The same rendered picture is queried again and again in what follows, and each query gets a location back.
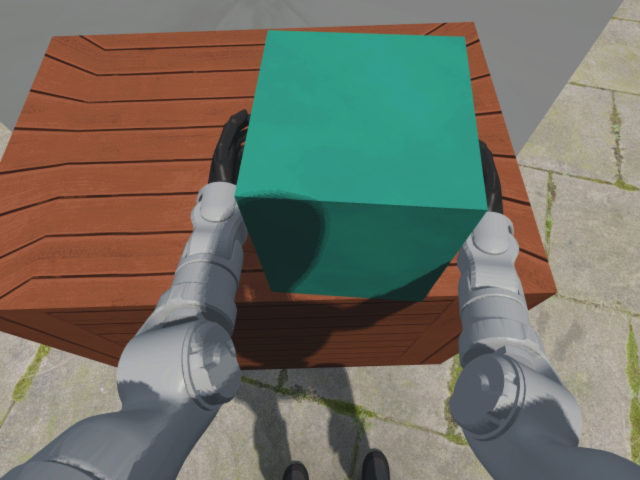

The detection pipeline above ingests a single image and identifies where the robot left upper arm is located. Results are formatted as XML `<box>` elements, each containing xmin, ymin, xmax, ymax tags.
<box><xmin>0</xmin><ymin>320</ymin><xmax>242</xmax><ymax>480</ymax></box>

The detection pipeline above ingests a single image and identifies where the carton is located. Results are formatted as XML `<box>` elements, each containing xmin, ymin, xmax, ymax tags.
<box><xmin>234</xmin><ymin>30</ymin><xmax>488</xmax><ymax>302</ymax></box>

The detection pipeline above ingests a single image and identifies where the robot left forearm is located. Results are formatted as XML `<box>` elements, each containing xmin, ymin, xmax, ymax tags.
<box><xmin>117</xmin><ymin>182</ymin><xmax>248</xmax><ymax>400</ymax></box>

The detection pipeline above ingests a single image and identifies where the robot left hand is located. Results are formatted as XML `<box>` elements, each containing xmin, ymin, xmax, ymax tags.
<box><xmin>208</xmin><ymin>109</ymin><xmax>251</xmax><ymax>185</ymax></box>

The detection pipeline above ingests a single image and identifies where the right robot foot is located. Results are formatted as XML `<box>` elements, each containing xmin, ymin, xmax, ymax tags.
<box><xmin>362</xmin><ymin>451</ymin><xmax>390</xmax><ymax>480</ymax></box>

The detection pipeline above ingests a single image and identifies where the robot right forearm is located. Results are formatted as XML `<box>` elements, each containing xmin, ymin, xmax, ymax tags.
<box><xmin>457</xmin><ymin>211</ymin><xmax>567</xmax><ymax>389</ymax></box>

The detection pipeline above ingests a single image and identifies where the pedestal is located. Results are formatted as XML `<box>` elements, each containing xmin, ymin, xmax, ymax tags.
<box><xmin>0</xmin><ymin>22</ymin><xmax>558</xmax><ymax>370</ymax></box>

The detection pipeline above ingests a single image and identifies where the robot right upper arm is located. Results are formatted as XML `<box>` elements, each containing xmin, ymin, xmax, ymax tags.
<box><xmin>449</xmin><ymin>353</ymin><xmax>640</xmax><ymax>480</ymax></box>

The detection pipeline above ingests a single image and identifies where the robot right hand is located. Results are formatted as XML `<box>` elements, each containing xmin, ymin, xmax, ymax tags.
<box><xmin>478</xmin><ymin>139</ymin><xmax>503</xmax><ymax>214</ymax></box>

